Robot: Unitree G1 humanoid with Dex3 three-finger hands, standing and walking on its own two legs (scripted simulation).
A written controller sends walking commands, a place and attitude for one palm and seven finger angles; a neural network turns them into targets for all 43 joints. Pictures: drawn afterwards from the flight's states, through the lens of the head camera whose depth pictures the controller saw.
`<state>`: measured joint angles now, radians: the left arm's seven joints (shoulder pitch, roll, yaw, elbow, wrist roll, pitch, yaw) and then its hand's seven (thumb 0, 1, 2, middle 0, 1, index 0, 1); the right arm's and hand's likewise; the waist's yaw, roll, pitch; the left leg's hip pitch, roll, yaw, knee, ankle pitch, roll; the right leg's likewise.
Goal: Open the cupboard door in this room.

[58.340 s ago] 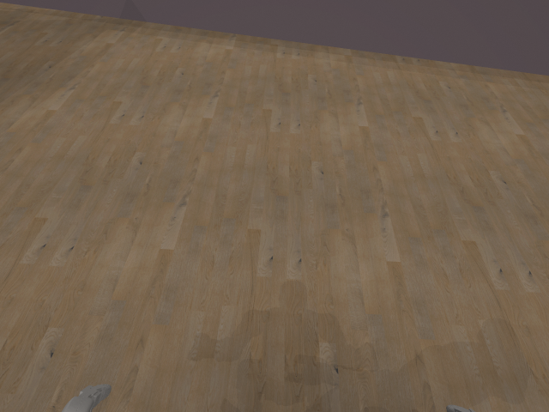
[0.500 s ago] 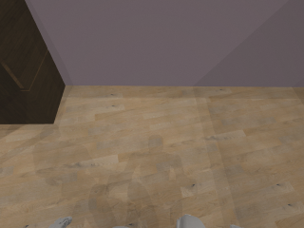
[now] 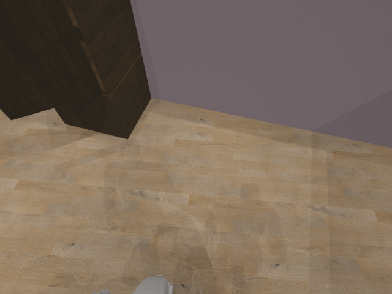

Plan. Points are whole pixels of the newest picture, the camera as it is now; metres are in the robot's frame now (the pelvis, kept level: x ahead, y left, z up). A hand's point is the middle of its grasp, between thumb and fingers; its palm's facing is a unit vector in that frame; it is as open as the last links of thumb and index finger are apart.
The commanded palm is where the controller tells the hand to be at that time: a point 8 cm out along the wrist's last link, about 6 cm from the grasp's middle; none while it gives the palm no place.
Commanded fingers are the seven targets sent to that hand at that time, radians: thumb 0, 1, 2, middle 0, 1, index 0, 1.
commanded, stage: turn to face it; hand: left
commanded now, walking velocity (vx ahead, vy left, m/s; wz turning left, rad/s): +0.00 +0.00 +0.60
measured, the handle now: out of the picture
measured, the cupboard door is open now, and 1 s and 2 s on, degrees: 41 41 41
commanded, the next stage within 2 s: take the last steps up to it in 0.74 s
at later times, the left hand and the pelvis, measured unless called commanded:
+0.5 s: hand out of the picture +0.09 +0.24 -0.16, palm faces +0.25 -0.93 -0.26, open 7.4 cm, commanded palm none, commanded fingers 0.00 0.90 0.90 -0.20 -0.30 -0.20 -0.30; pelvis +0.03 +0.01 +0.00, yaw +15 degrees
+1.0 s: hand out of the picture -0.05 +0.19 -0.19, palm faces +0.52 -0.82 -0.21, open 7.4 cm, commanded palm none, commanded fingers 0.00 0.90 0.90 -0.20 -0.30 -0.20 -0.30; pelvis +0.04 +0.02 -0.01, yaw +28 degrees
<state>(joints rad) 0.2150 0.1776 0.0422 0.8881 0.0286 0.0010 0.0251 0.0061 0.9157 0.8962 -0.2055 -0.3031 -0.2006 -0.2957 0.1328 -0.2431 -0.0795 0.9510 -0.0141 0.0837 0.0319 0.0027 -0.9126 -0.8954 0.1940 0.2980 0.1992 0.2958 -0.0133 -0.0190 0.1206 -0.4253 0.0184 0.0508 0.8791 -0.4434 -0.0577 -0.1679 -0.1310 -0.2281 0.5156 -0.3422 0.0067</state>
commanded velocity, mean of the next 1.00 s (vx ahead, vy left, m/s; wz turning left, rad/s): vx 0.05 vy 0.03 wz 0.41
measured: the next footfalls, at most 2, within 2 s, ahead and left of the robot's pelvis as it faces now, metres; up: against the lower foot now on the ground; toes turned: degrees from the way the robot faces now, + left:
left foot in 0.10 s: +0.05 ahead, +0.13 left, +0.00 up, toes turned +8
right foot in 0.56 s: +0.09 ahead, -0.11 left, +0.00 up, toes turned +15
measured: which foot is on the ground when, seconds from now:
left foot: up 0.00-0.08, down 0.10-0.58, up 0.60-0.98, down 1.00-1.00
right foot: down 0.00-0.10, up 0.12-0.54, down 0.56-1.00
